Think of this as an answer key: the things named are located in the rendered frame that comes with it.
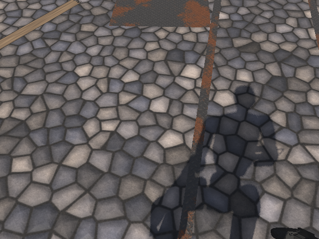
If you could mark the robot right hand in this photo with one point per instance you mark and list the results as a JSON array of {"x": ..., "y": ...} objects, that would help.
[{"x": 291, "y": 233}]

